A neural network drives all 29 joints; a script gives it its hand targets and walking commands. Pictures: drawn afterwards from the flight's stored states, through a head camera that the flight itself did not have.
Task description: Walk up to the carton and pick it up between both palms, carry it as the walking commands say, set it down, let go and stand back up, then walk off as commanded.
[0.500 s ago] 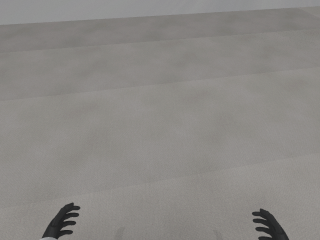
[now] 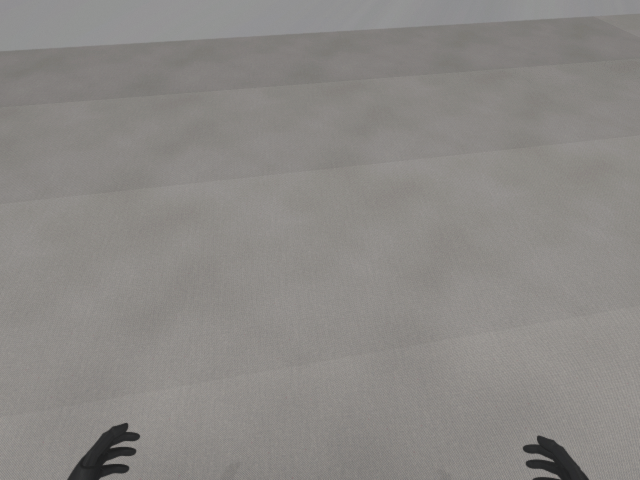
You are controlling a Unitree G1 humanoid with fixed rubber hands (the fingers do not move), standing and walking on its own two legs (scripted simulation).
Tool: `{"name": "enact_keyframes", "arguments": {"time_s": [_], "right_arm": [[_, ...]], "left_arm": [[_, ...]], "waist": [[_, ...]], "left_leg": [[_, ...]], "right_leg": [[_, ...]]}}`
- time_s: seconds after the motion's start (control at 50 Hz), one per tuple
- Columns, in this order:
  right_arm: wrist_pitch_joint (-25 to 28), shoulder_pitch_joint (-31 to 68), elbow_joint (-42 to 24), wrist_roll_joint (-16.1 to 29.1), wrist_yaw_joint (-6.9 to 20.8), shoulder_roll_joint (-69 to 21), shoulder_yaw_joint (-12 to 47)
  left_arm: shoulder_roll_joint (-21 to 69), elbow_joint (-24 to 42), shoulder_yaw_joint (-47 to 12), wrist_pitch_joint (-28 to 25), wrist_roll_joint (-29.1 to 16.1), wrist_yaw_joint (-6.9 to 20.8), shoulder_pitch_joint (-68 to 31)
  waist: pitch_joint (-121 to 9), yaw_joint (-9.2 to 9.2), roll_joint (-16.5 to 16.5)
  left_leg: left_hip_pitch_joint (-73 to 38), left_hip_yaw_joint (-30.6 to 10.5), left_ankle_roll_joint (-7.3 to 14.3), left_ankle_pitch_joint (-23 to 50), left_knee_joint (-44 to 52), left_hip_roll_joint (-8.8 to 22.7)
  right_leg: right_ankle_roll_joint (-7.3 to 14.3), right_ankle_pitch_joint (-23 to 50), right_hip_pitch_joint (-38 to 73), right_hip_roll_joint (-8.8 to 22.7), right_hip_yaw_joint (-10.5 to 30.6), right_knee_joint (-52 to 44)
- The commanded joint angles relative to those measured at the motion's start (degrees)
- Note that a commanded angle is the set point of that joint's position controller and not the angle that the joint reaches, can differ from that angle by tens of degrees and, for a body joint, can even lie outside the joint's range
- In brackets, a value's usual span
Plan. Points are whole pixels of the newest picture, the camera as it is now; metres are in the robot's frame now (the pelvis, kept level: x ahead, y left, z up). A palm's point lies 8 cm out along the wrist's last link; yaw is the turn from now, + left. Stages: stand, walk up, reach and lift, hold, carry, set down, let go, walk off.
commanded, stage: stand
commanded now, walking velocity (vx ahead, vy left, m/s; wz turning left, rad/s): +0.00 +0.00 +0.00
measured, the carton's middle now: out of the picture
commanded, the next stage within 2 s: walk up in 1.94 s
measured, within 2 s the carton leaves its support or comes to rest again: neither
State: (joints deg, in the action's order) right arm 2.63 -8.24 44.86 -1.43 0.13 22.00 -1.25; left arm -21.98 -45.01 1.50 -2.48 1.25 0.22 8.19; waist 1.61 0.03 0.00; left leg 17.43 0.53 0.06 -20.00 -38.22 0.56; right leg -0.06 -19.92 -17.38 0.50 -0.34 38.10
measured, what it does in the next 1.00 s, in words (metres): stands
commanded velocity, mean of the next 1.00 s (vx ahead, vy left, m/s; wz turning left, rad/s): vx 0.00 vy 0.00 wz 0.00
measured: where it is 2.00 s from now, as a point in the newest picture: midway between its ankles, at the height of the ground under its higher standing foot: outside the picture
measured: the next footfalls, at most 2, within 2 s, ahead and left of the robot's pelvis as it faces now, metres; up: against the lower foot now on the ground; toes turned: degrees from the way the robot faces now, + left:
none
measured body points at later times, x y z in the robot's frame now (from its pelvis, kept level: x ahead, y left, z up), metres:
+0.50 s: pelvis +0.00 +0.00 +0.02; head +0.00 +0.00 +0.47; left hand +0.13 +0.31 -0.09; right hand +0.13 -0.31 -0.09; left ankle +0.00 +0.12 -0.72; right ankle +0.00 -0.12 -0.72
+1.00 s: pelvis +0.00 +0.00 +0.02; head +0.00 +0.00 +0.47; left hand +0.11 +0.32 -0.09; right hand +0.11 -0.32 -0.09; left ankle +0.00 +0.12 -0.72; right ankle +0.00 -0.12 -0.72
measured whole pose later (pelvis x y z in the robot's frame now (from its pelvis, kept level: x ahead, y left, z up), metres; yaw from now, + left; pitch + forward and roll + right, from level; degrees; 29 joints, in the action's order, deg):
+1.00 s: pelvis +0.00 +0.00 +0.02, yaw +0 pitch -2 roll +0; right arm 1.4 -4.9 60.4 -0.9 0.1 22.6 -0.4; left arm -22.6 -60.3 0.1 -1.3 0.7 0.1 4.8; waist 2.2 0.0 -0.1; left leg 7.5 0.8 -0.3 -10.7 -20.5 0.6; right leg -0.4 -10.7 -7.7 0.6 -0.1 20.6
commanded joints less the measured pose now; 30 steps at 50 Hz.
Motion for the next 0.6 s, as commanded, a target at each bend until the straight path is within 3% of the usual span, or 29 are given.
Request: {"name": "enact_keyframes", "arguments": {"time_s": [0.0,0.58], "right_arm": [[0.68,2.63,-2.42,0.16,-0.24,9.63,-2.19],[-0.33,5.95,10.33,0.58,-0.1,10.15,-0.85]], "left_arm": [[-9.54,2.42,2.13,-0.66,-0.16,-0.22,-2.66],[-10.2,-10.04,0.43,0.22,-0.55,-0.24,-5.82]], "waist": [[-4.18,-0.01,0.13],[-2.63,-0.03,-0.02]], "left_leg": [[-1.6,-5.38,3.68,10.46,7.85,4.63],[-8.85,-5.17,1.76,13.3,19.52,6.07]], "right_leg": [[3.69,10.35,2.18,4.46,5.33,-7.52],[2.0,13.29,8.85,6.09,5.62,-19.28]]}}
